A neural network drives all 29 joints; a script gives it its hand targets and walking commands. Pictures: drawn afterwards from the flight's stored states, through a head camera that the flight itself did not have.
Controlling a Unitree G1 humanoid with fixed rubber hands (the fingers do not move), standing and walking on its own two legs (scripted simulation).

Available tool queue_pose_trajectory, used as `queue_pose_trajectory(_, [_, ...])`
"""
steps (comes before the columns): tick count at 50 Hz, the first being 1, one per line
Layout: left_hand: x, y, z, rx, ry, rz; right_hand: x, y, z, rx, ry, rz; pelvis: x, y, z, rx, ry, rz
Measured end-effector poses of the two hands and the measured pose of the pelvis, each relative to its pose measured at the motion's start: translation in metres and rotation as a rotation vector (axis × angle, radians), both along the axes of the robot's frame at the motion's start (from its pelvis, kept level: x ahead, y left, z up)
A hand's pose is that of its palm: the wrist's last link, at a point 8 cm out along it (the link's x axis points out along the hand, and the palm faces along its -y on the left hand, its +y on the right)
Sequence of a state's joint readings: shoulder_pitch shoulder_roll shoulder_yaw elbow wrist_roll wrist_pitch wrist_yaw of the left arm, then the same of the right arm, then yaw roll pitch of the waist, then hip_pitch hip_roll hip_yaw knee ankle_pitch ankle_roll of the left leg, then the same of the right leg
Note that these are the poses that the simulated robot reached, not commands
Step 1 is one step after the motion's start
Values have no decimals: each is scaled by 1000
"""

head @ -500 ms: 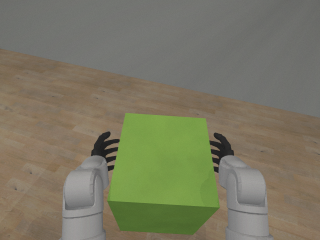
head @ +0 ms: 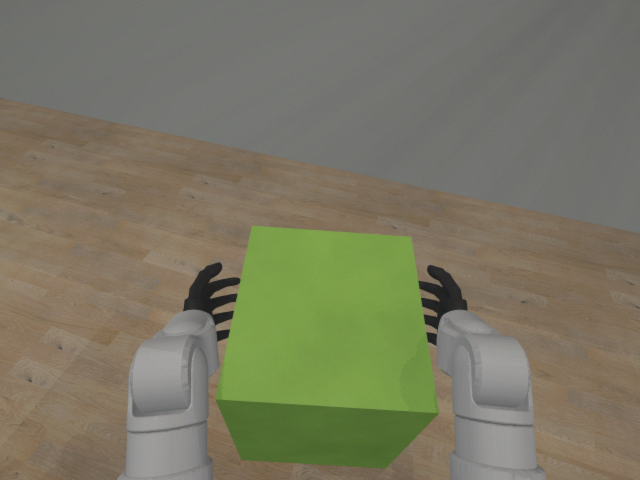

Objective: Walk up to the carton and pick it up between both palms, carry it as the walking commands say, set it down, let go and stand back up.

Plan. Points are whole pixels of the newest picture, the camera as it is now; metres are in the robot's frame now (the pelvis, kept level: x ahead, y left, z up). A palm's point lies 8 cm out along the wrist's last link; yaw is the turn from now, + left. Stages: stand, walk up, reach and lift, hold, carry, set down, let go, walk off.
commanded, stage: carry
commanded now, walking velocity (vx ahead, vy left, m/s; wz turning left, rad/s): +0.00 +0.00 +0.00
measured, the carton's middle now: (322, 353) +0.28 +0.00 +0.01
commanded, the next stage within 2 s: none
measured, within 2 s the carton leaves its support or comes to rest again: neither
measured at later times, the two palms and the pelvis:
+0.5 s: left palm (205, 323) +0.28 +0.14 +0.08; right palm (449, 323) +0.28 -0.15 +0.08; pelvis +0.01 +0.00 +0.00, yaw +0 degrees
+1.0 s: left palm (206, 325) +0.28 +0.14 +0.07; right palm (445, 326) +0.28 -0.15 +0.07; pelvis +0.01 +0.00 +0.00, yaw -1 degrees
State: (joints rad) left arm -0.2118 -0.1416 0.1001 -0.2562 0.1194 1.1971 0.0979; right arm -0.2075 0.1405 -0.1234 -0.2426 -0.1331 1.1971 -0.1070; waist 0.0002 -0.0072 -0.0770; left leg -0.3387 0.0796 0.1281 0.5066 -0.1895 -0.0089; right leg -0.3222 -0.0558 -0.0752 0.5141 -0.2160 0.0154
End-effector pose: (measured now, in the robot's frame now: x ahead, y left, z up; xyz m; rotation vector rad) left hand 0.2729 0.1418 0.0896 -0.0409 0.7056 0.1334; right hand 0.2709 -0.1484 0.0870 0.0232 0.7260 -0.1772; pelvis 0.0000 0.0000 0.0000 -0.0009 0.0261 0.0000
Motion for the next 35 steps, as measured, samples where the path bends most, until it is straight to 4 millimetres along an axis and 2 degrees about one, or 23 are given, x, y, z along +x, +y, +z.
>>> queue_pose_trajectory(35, [10, -3, -14, 10, -6, -11, 10, -3, -13, -12, -5, 4, 6, -2, -1, -1, 6, -6])
